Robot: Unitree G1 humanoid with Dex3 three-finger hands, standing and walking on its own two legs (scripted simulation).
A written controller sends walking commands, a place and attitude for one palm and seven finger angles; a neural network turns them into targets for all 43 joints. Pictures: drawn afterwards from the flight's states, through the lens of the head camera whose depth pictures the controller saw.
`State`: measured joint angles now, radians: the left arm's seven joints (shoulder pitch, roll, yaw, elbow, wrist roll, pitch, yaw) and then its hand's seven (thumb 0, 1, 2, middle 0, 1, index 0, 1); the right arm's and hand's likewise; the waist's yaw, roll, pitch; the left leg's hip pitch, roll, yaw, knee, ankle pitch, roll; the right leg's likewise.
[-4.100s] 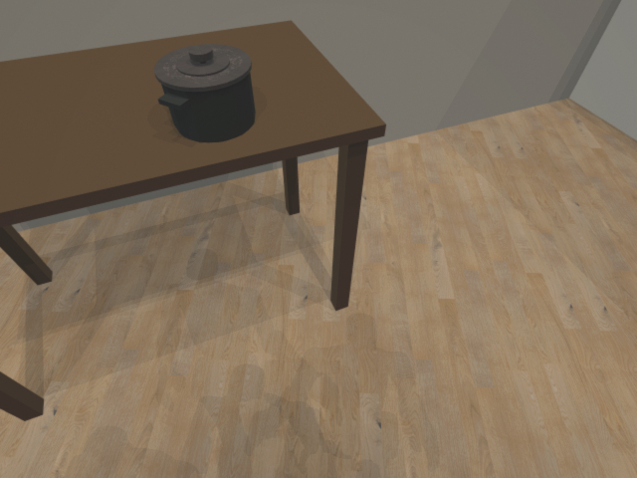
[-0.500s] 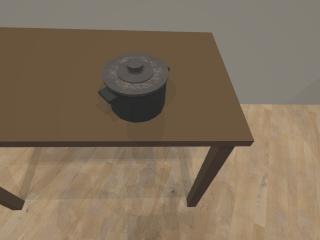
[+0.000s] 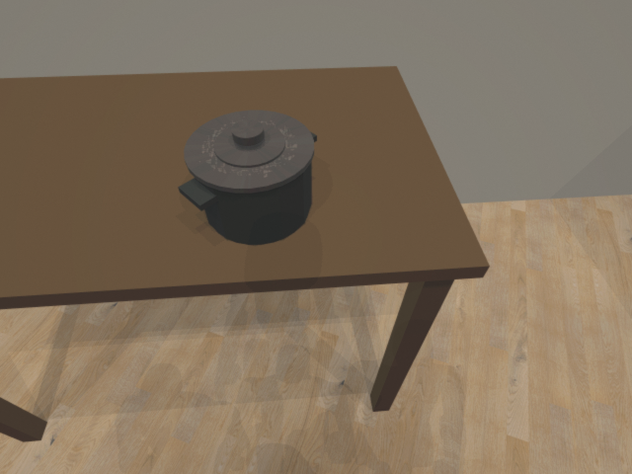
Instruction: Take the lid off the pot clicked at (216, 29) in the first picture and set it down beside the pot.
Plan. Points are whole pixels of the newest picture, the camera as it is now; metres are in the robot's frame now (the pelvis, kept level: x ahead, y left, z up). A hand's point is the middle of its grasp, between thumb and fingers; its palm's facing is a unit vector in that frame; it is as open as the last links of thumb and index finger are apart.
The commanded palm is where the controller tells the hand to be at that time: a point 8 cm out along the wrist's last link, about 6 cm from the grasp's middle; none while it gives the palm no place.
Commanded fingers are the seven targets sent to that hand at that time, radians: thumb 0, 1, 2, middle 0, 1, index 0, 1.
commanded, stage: look again from close up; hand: left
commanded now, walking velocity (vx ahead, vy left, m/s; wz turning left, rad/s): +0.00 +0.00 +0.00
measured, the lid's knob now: (248, 132) +0.52 +0.11 +0.16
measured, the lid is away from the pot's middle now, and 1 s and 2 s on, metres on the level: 0.00 0.00 0.00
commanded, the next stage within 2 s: lift the closed hand beside the body in 1.02 s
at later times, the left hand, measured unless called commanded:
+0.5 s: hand out of the picture +0.04 +0.17 -0.18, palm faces -0.01 -0.98 -0.19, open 7.3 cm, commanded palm none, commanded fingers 0.00 0.90 0.90 -0.20 -0.30 -0.20 -0.30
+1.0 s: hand out of the picture +0.05 +0.18 -0.17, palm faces +0.00 -0.98 -0.21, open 7.3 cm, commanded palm none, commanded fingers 0.00 0.90 0.90 -0.20 -0.30 -0.20 -0.30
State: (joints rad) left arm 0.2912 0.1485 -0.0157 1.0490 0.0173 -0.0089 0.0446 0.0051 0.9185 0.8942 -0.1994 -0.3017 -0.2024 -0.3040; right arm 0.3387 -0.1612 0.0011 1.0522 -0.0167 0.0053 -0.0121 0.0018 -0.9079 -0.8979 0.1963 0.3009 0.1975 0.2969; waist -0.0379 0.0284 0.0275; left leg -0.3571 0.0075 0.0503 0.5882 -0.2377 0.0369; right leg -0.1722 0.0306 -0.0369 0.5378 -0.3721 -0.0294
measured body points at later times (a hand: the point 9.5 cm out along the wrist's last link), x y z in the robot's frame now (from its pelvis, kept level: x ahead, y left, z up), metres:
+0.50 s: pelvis +0.03 +0.00 +0.00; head +0.06 +0.01 +0.45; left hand +0.04 +0.22 -0.16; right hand +0.08 -0.23 -0.15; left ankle +0.05 +0.09 -0.73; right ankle -0.05 -0.10 -0.73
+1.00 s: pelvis +0.04 +0.00 +0.01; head +0.07 +0.01 +0.45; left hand +0.05 +0.23 -0.16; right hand +0.08 -0.24 -0.14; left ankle +0.05 +0.09 -0.73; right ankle -0.05 -0.10 -0.73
